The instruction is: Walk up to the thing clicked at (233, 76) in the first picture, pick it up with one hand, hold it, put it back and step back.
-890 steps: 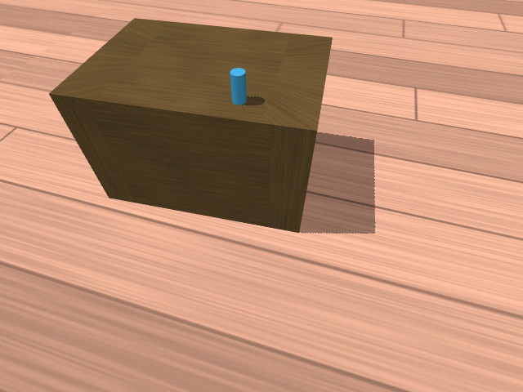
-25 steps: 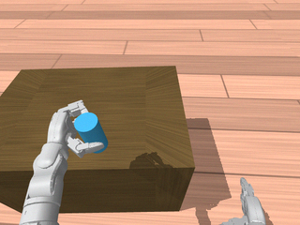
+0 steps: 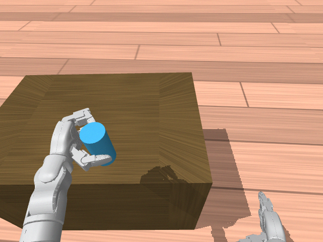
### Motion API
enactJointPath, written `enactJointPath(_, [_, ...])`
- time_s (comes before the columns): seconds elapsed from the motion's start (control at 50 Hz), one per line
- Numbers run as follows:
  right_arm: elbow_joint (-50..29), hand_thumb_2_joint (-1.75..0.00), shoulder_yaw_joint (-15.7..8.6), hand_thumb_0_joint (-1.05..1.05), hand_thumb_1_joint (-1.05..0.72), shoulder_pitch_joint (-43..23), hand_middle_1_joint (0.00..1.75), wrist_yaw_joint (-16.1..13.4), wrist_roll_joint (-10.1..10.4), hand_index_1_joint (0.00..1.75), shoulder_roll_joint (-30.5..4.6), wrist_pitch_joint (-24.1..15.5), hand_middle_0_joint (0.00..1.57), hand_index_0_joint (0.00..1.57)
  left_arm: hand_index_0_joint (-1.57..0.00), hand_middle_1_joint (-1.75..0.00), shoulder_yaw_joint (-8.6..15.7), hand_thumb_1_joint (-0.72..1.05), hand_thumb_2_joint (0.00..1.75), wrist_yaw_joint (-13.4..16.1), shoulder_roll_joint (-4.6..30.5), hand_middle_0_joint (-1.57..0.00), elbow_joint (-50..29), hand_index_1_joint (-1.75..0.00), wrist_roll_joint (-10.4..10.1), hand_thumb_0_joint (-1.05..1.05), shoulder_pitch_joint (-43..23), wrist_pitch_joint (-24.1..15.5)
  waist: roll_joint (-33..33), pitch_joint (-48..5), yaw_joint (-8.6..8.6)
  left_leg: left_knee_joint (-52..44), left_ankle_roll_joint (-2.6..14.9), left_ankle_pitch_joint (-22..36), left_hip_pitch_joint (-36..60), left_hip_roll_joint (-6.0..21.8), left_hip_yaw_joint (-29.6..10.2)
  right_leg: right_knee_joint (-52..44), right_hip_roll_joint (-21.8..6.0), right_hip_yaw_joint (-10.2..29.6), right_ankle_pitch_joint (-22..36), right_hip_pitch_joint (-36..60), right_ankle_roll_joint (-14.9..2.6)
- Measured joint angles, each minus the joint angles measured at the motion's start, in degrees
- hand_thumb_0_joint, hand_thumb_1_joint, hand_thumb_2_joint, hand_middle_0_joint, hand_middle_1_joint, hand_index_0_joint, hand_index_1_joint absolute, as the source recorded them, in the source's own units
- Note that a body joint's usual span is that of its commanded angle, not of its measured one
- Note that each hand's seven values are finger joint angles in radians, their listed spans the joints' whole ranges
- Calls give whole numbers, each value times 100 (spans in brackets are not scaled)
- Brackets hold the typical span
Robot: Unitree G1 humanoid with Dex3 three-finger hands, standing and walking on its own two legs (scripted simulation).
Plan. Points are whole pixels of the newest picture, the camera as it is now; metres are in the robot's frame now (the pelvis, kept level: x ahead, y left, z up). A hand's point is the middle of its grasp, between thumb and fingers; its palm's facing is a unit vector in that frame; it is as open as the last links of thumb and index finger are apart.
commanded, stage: crouch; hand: left
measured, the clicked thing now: (99, 145) +0.30 +0.14 +0.12
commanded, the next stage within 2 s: lower in 0.90 s
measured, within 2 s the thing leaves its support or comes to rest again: neither
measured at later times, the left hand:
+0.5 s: hand (109, 140) +0.36 +0.14 +0.05, palm faces -0.04 -1.00 +0.02, open 9.2 cm
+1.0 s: hand (118, 143) +0.39 +0.13 +0.00, palm faces -0.04 -1.00 +0.01, open 9.3 cm
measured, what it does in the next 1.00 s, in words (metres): stands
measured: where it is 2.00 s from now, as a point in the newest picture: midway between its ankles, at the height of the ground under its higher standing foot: outside the picture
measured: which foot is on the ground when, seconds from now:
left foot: down 0.00-1.00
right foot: down 0.00-1.00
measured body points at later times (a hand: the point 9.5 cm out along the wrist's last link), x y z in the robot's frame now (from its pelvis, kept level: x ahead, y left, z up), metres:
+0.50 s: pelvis -0.01 +0.00 -0.01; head +0.03 +0.00 +0.44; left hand +0.36 +0.20 +0.05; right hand +0.15 -0.26 -0.09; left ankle -0.05 +0.12 -0.74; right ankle +0.04 -0.13 -0.74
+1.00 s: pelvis -0.02 +0.00 -0.04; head +0.06 +0.01 +0.40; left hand +0.39 +0.19 +0.00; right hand +0.14 -0.28 -0.08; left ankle -0.05 +0.12 -0.74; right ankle +0.04 -0.13 -0.74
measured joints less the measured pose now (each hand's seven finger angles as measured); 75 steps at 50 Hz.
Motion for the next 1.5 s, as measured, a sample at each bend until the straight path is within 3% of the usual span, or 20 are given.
enactJointPath(0.12, [59,-6,-6,-1,51,-15,6,19,-9,5,4,-25,6,6,-103,-142,46,-61,93,1,-19,-97,99,-143,-42,-7,-78,55,18,3,11,-8,-3,3,-10,1,4,6,1,4,-3,-18,-3])
enactJointPath(0.24, [287,-6,164,-1,53,-103,6,69,-31,5,110,4,6,5,-103,-140,35,-61,95,74,-120,-97,484,-142,-11,-6,-236,-70,-30,66,5,56,-9,5,-146,-2,-13,77,-5,-11,-11,-151,-13])
enactJointPath(0.36, [322,-6,222,-1,54,-259,6,93,-73,5,206,9,6,6,-102,-137,37,-60,96,127,-102,-96,1411,-139,80,-5,-674,-535,-128,162,-85,246,-12,-27,-452,-16,-5,266,-21,3,-38,-462,-19])
enactJointPath(0.52, [-20,-6,221,-1,53,-191,6,150,-95,5,86,-16,6,6,-102,-136,31,-60,95,138,-35,-97,2539,-138,135,-5,-1316,-1318,-264,102,-245,717,-26,-190,-1092,-7,19,656,-17,34,-140,-1082,-30])
enactJointPath(0.82, [-718,-6,-102,-1,51,0,6,325,-158,5,-125,148,6,6,-104,-139,140,-61,92,265,6,-98,3869,-141,239,-5,-2018,-2297,-290,-175,-434,1770,-3,-623,-2273,6,59,1595,-17,92,-472,-2251,-16])
enactJointPath(1.22, [-1974,-6,-25,-1,51,472,6,507,-307,5,-97,236,6,6,-103,-145,327,-61,92,261,118,-97,4773,-146,450,-6,-2662,-2798,-343,-350,-647,2741,0,-943,-3434,22,19,2431,-19,73,-704,-3364,-24])
enactJointPath(1.5, [-2675,-7,31,-1,50,703,6,627,-435,5,-115,294,6,6,-103,-145,505,-61,91,331,195,-97,4972,-146,587,-6,-2837,-3122,-345,-466,-827,3493,-7,-1210,-4327,24,-30,3119,-32,43,-927,-4237,-34])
